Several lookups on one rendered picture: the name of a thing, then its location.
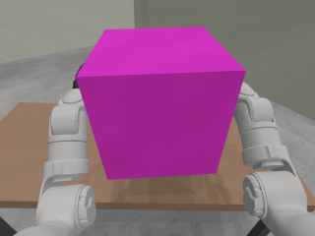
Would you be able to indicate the right robot forearm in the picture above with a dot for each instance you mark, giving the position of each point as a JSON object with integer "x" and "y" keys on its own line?
{"x": 258, "y": 130}

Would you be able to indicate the left robot hand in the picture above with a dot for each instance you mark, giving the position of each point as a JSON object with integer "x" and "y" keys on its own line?
{"x": 75, "y": 83}

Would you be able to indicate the left robot forearm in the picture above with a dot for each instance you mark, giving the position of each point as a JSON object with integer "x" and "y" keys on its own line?
{"x": 67, "y": 143}

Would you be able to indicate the carton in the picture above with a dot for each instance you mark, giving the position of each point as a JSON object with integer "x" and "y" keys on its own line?
{"x": 160, "y": 101}

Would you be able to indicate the table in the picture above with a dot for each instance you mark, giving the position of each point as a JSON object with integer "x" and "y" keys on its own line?
{"x": 24, "y": 149}

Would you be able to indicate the robot right upper arm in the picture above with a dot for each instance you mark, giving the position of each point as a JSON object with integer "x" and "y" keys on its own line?
{"x": 277, "y": 198}

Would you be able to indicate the robot left upper arm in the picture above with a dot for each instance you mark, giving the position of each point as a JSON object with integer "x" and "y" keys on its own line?
{"x": 63, "y": 211}

